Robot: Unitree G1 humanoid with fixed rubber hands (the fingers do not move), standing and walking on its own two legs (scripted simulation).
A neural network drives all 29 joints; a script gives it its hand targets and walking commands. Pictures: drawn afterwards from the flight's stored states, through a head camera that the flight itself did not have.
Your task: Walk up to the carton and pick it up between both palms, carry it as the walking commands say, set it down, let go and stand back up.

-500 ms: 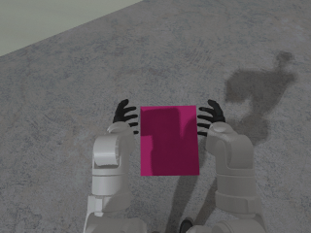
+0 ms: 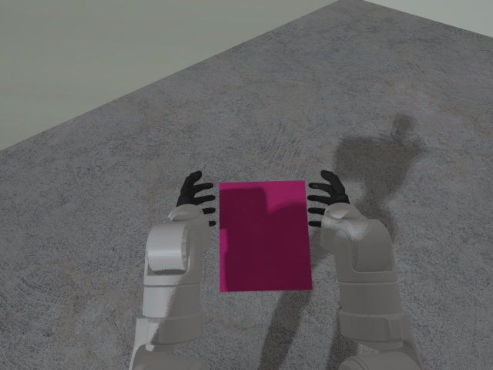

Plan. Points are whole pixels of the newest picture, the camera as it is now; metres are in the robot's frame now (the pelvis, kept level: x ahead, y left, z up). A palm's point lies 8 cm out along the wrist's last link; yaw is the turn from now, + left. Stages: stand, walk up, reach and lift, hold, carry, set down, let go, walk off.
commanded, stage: carry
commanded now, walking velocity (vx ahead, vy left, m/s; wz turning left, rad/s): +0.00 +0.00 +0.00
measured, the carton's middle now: (261, 236) +0.35 -0.01 -0.02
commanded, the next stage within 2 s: none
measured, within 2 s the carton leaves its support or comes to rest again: neither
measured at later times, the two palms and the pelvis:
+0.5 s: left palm (218, 180) +0.41 +0.07 +0.07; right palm (344, 183) +0.40 -0.16 +0.06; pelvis +0.10 -0.03 -0.03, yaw -2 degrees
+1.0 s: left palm (159, 170) +0.46 +0.19 +0.06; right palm (276, 160) +0.47 -0.04 +0.06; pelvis +0.15 +0.07 -0.03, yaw -1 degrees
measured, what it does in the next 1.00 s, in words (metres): walks ahead: left foot, then right foot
